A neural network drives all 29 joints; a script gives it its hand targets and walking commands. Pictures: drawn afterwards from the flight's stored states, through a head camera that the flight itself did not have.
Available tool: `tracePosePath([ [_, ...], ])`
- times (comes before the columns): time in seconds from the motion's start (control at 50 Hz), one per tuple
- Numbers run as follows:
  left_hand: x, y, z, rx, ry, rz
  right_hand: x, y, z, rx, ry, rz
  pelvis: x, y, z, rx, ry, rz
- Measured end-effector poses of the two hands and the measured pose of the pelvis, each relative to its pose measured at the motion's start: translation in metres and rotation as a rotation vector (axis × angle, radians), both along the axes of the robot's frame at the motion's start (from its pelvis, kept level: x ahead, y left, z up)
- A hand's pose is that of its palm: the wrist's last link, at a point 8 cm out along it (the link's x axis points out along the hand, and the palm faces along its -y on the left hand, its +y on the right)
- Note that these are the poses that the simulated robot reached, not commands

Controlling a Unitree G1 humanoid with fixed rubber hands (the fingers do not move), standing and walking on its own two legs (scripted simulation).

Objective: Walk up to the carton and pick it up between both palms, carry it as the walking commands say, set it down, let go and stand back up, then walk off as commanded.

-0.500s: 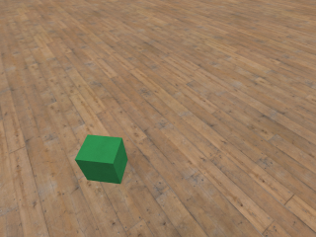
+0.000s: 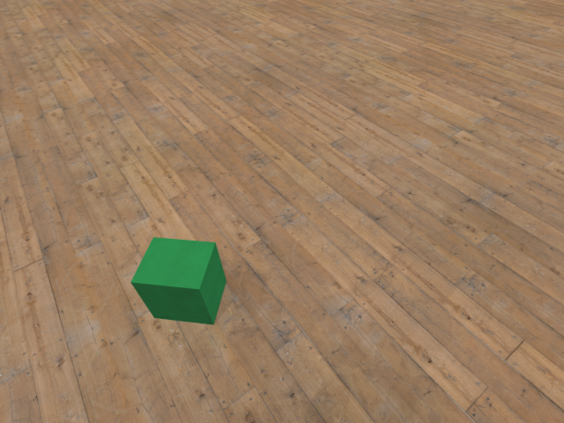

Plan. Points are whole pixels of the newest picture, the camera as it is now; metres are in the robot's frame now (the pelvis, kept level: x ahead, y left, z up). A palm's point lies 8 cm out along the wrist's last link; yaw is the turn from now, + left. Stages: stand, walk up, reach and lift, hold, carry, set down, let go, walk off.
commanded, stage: stand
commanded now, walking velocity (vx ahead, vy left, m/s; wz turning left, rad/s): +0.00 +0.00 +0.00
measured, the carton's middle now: (183, 281) +0.75 +0.46 -0.65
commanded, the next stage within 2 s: walk up in 0.62 s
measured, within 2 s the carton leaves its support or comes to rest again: neither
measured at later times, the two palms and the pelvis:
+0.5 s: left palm out of the picture +0.10 +0.31 -0.11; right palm out of the picture +0.11 -0.31 -0.11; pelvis +0.01 +0.00 +0.00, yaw +0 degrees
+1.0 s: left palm out of the picture +0.06 +0.36 -0.09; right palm out of the picture +0.13 -0.31 -0.10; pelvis +0.01 +0.01 -0.01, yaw +7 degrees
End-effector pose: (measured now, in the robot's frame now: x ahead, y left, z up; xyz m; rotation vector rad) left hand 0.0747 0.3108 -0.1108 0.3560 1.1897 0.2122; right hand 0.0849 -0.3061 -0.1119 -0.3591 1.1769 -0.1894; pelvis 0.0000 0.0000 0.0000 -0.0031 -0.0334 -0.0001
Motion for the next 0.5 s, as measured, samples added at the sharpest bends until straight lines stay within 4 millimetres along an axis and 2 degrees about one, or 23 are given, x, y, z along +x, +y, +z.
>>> tracePosePath([
  [0.2,0.018,-0.003,0.001,-0.003,-0.027,-0.009,0.012,-0.001,0.002,-0.004,-0.017,0.003,0.006,-0.002,0.000,0.002,0.003,0.001],
  [0.5,0.022,-0.002,0.002,0.001,-0.019,0.003,0.024,-0.006,0.004,-0.014,-0.025,0.002,0.014,-0.002,0.000,0.002,0.004,0.005],
])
